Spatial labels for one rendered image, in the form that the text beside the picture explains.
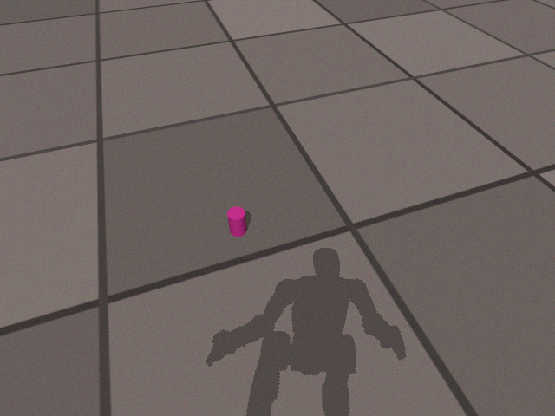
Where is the can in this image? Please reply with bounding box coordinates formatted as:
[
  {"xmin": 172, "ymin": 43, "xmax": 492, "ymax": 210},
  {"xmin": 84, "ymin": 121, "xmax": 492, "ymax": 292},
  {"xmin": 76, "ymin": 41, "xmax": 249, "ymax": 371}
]
[{"xmin": 227, "ymin": 206, "xmax": 247, "ymax": 237}]

